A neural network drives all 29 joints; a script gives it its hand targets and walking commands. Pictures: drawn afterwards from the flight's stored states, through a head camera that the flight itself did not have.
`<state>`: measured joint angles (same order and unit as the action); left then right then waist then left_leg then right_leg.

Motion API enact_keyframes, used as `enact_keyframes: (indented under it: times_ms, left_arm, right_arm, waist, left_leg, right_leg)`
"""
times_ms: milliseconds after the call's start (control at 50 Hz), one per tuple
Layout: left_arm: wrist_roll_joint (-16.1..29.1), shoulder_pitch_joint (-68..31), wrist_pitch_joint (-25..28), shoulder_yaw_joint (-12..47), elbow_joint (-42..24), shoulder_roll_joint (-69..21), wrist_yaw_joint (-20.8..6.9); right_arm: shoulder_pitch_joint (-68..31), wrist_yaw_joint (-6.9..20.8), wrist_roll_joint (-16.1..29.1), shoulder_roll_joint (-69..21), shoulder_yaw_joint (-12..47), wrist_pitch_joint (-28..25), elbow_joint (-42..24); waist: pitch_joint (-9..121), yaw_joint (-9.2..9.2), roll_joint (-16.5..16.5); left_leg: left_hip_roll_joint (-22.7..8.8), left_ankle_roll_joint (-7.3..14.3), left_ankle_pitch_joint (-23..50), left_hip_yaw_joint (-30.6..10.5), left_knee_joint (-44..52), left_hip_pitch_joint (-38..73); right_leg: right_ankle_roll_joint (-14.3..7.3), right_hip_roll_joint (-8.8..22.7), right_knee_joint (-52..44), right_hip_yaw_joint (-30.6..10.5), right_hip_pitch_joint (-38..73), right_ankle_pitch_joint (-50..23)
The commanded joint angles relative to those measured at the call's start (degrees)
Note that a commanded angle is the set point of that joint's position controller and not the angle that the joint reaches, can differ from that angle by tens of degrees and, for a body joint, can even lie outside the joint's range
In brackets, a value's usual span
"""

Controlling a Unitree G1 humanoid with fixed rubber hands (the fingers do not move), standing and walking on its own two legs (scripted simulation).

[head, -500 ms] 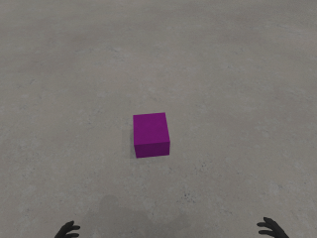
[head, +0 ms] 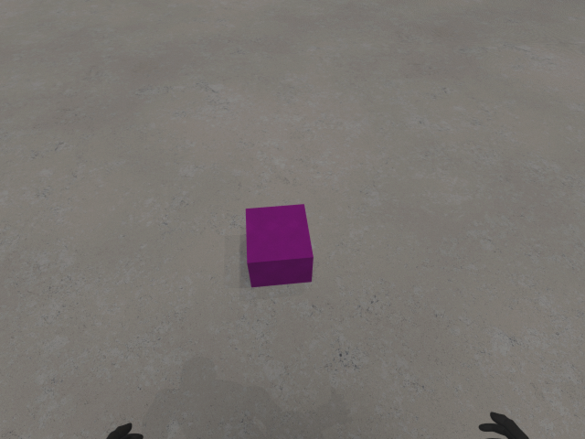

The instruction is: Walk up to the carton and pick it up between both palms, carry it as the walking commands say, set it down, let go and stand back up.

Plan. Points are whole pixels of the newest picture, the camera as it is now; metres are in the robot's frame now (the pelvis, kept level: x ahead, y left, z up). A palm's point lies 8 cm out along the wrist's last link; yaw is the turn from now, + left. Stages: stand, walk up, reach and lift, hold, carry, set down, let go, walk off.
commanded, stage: walk up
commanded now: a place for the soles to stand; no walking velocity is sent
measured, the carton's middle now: (278, 245) +0.91 +0.06 -0.68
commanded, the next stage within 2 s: none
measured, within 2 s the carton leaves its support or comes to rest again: neither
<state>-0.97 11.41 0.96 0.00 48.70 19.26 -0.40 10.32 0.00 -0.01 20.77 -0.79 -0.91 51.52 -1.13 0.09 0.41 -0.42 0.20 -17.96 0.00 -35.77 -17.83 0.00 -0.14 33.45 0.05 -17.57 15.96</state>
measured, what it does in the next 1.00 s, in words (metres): walks ahead: left foot, then right foot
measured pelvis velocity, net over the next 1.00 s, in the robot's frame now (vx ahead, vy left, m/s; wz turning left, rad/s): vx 0.21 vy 0.06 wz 0.09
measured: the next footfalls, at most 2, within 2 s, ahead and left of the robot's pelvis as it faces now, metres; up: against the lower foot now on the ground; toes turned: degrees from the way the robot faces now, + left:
left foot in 0.46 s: +0.18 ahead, +0.15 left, +0.00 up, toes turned +2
right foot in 0.66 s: +0.22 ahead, -0.10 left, +0.00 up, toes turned +1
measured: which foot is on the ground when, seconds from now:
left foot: down 0.00-0.18, up 0.20-0.44, down 0.46-0.68, up 0.70-0.92, down 0.94-1.00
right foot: down 0.00-0.46, up 0.48-0.64, down 0.66-0.94, up 0.96-1.00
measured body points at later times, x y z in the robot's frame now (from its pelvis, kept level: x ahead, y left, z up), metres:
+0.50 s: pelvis +0.09 +0.03 -0.01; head +0.09 +0.03 +0.44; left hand +0.15 +0.35 -0.12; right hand +0.18 -0.30 -0.12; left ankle +0.15 +0.15 -0.73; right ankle +0.03 -0.12 -0.70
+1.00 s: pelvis +0.21 +0.06 -0.02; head +0.21 +0.06 +0.43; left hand +0.25 +0.40 -0.11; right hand +0.30 -0.27 -0.12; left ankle +0.26 +0.19 -0.73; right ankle +0.19 -0.09 -0.70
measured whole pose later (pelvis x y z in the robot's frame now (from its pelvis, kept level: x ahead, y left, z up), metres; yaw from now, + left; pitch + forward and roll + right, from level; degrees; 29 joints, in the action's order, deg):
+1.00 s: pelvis +0.21 +0.06 -0.02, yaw +5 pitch -3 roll +1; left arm -1.1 17.7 3.5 0.0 48.7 26.4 -0.7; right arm 17.1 3.3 0.0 25.3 -4.2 -3.5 49.4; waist -2.7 -0.6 0.0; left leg 0.6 0.4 -15.7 -1.1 -41.3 -21.8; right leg -0.8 5.2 55.1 1.0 -19.8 25.4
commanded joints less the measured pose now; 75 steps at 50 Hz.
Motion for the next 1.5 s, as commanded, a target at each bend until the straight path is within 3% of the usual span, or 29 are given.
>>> enact_keyframes:
  times_ms: [0,60,120,160,180,340,400,420,440,480,620,660,680,720,840,880,920,960,1080,1100,1120,1140,1180,1280,1300,1340,1380,1420,1480]
  left_arm:
    - [0.25,0.33,3.22,-5.35,-1.83,16.62,-0.14]
    - [-0.37,-0.02,3.57,-5.58,-2.72,14.35,-0.65]
    - [-0.70,4.48,4.88,-6.07,-0.82,14.69,-0.50]
    - [-1.21,12.96,5.94,-8.21,0.66,21.01,0.34]
    - [-1.11,13.49,6.10,-8.82,0.22,22.77,0.75]
    - [0.08,7.01,4.87,-6.75,-3.44,20.10,0.03]
    - [1.08,0.40,4.07,-5.33,-4.41,16.72,-0.17]
    - [1.46,0.88,4.17,-4.30,-6.11,12.33,0.09]
    - [1.04,0.61,3.99,-4.13,-6.90,11.69,0.21]
    - [0.51,2.11,3.56,-4.53,-5.51,16.40,0.12]
    - [-0.41,13.75,5.67,-6.09,-1.15,15.31,-0.05]
    - [-1.77,19.53,6.48,-8.30,-0.48,23.10,1.16]
    - [-1.39,15.07,6.32,-9.06,-1.07,26.97,1.37]
    - [-0.67,11.11,6.11,-7.93,-2.39,23.78,1.08]
    - [0.11,6.46,5.22,-6.93,-3.22,22.61,-0.11]
    - [-0.36,1.49,4.32,-6.33,-4.82,19.30,-0.27]
    - [1.47,5.64,4.21,-3.49,-6.18,10.83,-0.22]
    - [0.58,4.02,3.72,-4.18,-5.62,16.30,0.28]
    - [0.02,13.36,5.25,-5.81,-1.62,16.50,-0.14]
    - [-0.65,19.52,5.81,-6.32,0.57,17.44,0.58]
    - [-2.13,17.60,6.16,-7.16,0.20,21.73,1.03]
    - [-1.33,12.42,5.92,-7.35,-1.59,23.85,1.23]
    - [-0.47,8.85,5.49,-7.30,-1.96,22.94,0.89]
    - [-0.11,3.21,3.99,-5.46,-2.73,21.19,0.30]
    - [-0.09,3.29,3.67,-4.85,-3.04,17.45,0.24]
    - [0.84,2.41,3.67,-3.16,-5.61,12.47,0.86]
    - [0.77,1.96,3.01,-3.70,-4.57,15.10,1.09]
    - [1.52,4.06,3.55,-4.13,-3.51,16.03,1.40]
    - [0.23,9.85,4.70,-4.64,-1.19,17.10,1.71]
  right_arm:
    - [2.15,2.20,-2.53,16.86,-5.78,-2.63,-4.76]
    - [4.96,2.91,-3.17,17.32,-7.05,-2.26,-4.66]
    - [2.10,3.40,-2.31,14.53,-6.62,-2.00,-6.86]
    - [-1.88,3.59,-2.62,10.17,-5.20,-2.14,-9.89]
    - [-4.31,3.10,-3.25,12.70,-5.84,-2.32,-11.10]
    - [2.56,4.60,-1.82,11.83,-5.79,-2.88,-8.46]
    - [16.05,3.34,-1.91,13.77,-7.30,-3.35,-2.74]
    - [19.33,2.39,-2.67,17.31,-8.53,-3.49,-3.11]
    - [17.76,1.90,-2.22,21.51,-8.88,-4.11,-3.96]
    - [9.32,2.15,-0.95,20.37,-8.61,-4.04,-6.18]
    - [5.55,3.37,-1.50,16.87,-7.04,-2.31,-8.99]
    - [3.67,3.41,-0.81,9.33,-4.55,-2.09,-11.37]
    - [2.63,2.78,-1.96,11.15,-5.06,-2.03,-11.75]
    - [3.30,3.01,-1.70,16.56,-5.92,-2.58,-9.95]
    - [7.04,4.27,-1.01,13.27,-5.95,-3.12,-7.27]
    - [19.32,3.26,-0.77,14.09,-7.07,-3.14,-2.49]
    - [20.25,1.34,-2.21,21.10,-8.64,-4.35,-2.94]
    - [13.76,1.27,-0.70,21.41,-8.46,-4.32,-6.17]
    - [5.27,2.50,-1.15,18.76,-6.96,-2.29,-9.05]
    - [3.96,2.70,-0.87,16.06,-6.04,-2.03,-9.25]
    - [5.38,2.34,-0.28,8.79,-3.81,-2.16,-10.55]
    - [6.90,1.27,-1.26,10.34,-3.55,-1.98,-9.81]
    - [7.48,1.62,-1.32,16.92,-5.74,-1.99,-7.59]
    - [15.87,1.74,-1.04,13.35,-6.15,-2.99,-4.68]
    - [16.77,1.37,-1.02,14.22,-6.31,-3.23,-2.73]
    - [12.99,0.46,-1.70,21.89,-7.63,-3.69,-5.08]
    - [12.61,0.19,-0.52,19.36,-6.72,-3.52,-5.90]
    - [9.32,-0.16,-0.57,18.70,-6.14,-3.11,-6.97]
    - [4.54,0.12,0.20,14.97,-4.79,-1.73,-8.06]
  waist:
    - [5.98,-0.90,5.18]
    - [-1.02,-2.54,9.69]
    - [3.12,1.56,0.36]
    - [2.80,5.68,-11.59]
    - [1.31,6.48,-7.56]
    - [0.05,1.43,-12.63]
    - [2.10,-6.54,-1.35]
    - [5.90,-7.91,11.65]
    - [3.26,-6.79,16.28]
    - [-1.23,-3.03,6.58]
    - [2.72,2.01,6.46]
    - [6.70,5.38,-11.85]
    - [2.05,5.22,-11.05]
    - [-2.51,3.15,-4.80]
    - [-2.35,0.20,-13.46]
    - [2.57,-7.20,-5.29]
    - [3.16,-6.09,19.74]
    - [0.13,-2.56,1.70]
    - [0.42,1.29,8.80]
    - [4.28,5.61,0.75]
    - [2.51,5.24,-13.13]
    - [-0.90,3.63,-13.64]
    - [-2.89,1.86,-3.03]
    - [-0.33,-3.61,-10.06]
    - [1.27,-4.04,-4.68]
    - [-0.66,-2.58,10.55]
    - [3.29,-1.75,3.00]
    - [2.97,-1.13,7.71]
    - [2.45,2.05,3.60]
  left_leg:
    - [-6.50,6.82,-23.08,-15.28,12.67,2.52]
    - [-13.51,11.30,-29.58,-25.94,21.55,3.96]
    - [-8.58,8.58,-16.65,-16.38,11.24,-1.56]
    - [3.09,1.48,-9.49,-0.84,-13.05,-26.92]
    - [-0.36,1.61,-10.24,-5.76,-20.22,-31.77]
    - [-0.11,1.49,-2.43,2.92,-3.12,-10.53]
    - [2.75,1.96,5.06,3.37,10.21,14.25]
    - [-8.01,5.66,-4.56,-15.09,15.18,21.47]
    - [-16.22,10.92,-2.38,-33.62,20.91,22.47]
    - [-16.23,13.80,-10.17,-30.54,18.83,8.87]
    - [-8.85,9.48,-3.68,-15.11,5.91,-6.31]
    - [3.02,3.41,-10.10,-3.40,-17.99,-24.58]
    - [2.51,2.29,-10.68,-5.57,-24.26,-30.24]
    - [-0.74,1.29,-7.13,-6.38,-24.86,-27.19]
    - [-0.83,1.30,-4.34,2.96,-3.06,-6.91]
    - [2.09,0.81,3.35,5.60,3.26,9.64]
    - [-13.28,5.84,-2.48,-29.92,18.90,20.69]
    - [-17.08,13.53,5.10,-31.88,14.43,14.19]
    - [-10.89,11.33,-3.45,-15.01,7.52,-7.96]
    - [-7.29,8.54,-1.46,-11.61,-5.97,-12.89]
    - [0.80,4.29,-5.60,-3.43,-18.58,-23.22]
    - [2.71,2.42,-10.21,-2.89,-22.68,-25.75]
    - [-1.18,1.91,-8.10,-4.53,-23.09,-20.43]
    - [1.37,3.08,-2.24,3.25,-0.94,2.53]
    - [1.60,2.79,-0.32,0.11,3.04,7.80]
    - [-17.09,12.56,6.84,-33.67,14.38,13.57]
    - [-15.85,14.17,30.64,-25.21,7.70,17.35]
    - [-14.71,14.51,40.49,-20.52,4.21,11.01]
    - [-6.75,7.15,27.76,-8.75,-5.25,-3.47]
  right_leg:
    - [-5.11,5.60,-2.41,-4.61,-1.11,22.22]
    - [-3.10,0.55,5.48,1.95,-10.36,13.89]
    - [-3.60,1.24,-7.25,0.42,4.72,9.01]
    - [-10.89,18.90,-20.30,-27.92,24.41,25.55]
    - [-14.61,24.69,-20.37,-32.79,25.75,22.02]
    - [-11.17,15.42,-10.80,-4.61,13.20,-13.57]
    - [-6.54,8.11,8.36,3.74,-3.40,-9.09]
    - [-4.20,4.56,24.56,6.13,-12.79,-5.89]
    - [-3.47,-0.54,31.47,3.23,-24.27,14.57]
    - [-3.42,4.97,30.40,-2.64,-19.89,12.23]
    - [-3.56,0.90,-3.53,3.96,6.36,5.57]
    - [-8.94,16.34,-17.17,-23.62,23.39,19.71]
    - [-12.73,24.97,-20.15,-34.06,20.14,25.50]
    - [-14.88,22.27,-16.51,-27.43,16.31,12.17]
    - [-11.81,15.62,-11.34,-5.12,3.52,-1.80]
    - [-7.89,12.11,3.95,-0.08,-2.37,-3.42]
    - [-2.55,0.37,30.44,4.39,-21.91,11.82]
    - [-3.18,4.43,31.41,-2.82,-22.34,13.44]
    - [-3.18,1.28,-0.07,4.58,3.45,8.41]
    - [-3.92,2.68,-5.78,-0.92,12.59,7.91]
    - [-8.18,15.84,-16.37,-20.95,15.59,15.59]
    - [-11.32,23.26,-20.81,-31.04,12.54,18.47]
    - [-13.74,22.30,-14.49,-25.34,8.25,8.16]
    - [-9.99,15.00,-0.74,-3.91,-3.31,-11.61]
    - [-7.14,10.18,6.75,-0.19,-6.51,-7.10]
    - [-2.08,0.27,22.45,3.90,-22.94,13.74]
    - [-1.30,4.29,21.85,-1.06,-19.63,16.62]
    - [-1.28,3.97,15.29,0.65,-12.27,15.89]
    - [-3.48,4.26,0.10,1.32,6.80,-10.64]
